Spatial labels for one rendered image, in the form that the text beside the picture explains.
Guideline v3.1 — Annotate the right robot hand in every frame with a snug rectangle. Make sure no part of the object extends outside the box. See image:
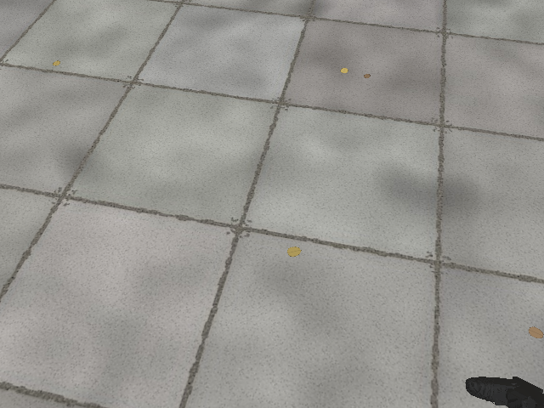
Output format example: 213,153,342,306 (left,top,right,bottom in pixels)
465,377,544,408

